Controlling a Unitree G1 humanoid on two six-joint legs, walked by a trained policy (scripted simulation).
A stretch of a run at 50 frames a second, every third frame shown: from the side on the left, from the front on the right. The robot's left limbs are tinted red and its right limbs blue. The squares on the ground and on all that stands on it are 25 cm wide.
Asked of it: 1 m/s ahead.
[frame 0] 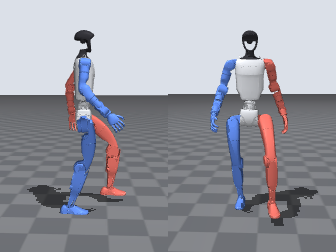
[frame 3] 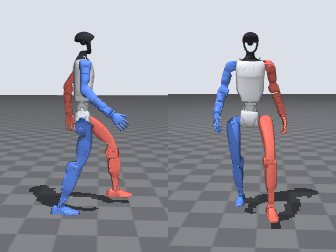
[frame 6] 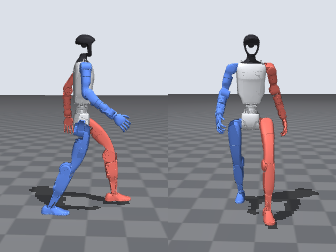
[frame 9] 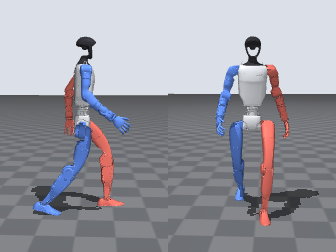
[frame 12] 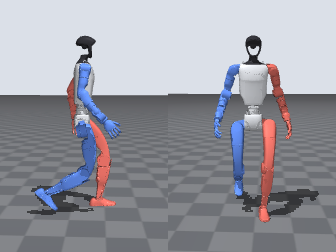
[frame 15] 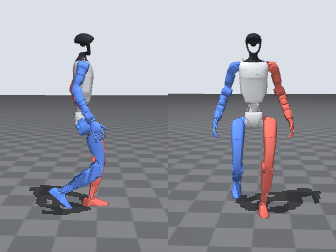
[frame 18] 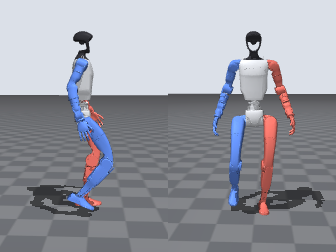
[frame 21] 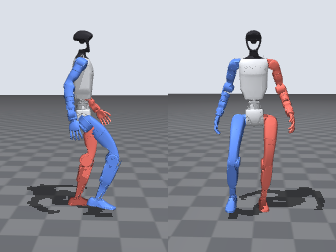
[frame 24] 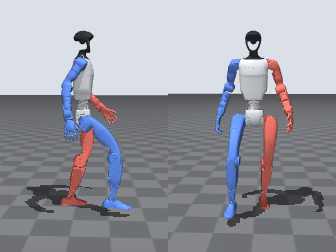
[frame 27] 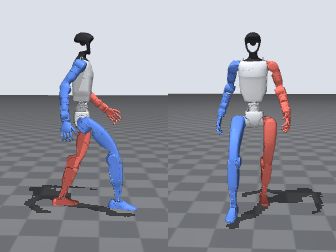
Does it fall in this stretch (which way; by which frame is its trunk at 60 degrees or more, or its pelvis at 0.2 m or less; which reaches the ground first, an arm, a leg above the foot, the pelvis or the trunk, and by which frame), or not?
no
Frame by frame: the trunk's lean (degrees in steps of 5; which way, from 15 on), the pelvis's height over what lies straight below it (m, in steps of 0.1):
0: 0, 0.8
3: 0, 0.8
6: 5, 0.7
9: 5, 0.7
12: 5, 0.7
15: 0, 0.8
18: 0, 0.8
21: 0, 0.8
24: 0, 0.8
27: 0, 0.8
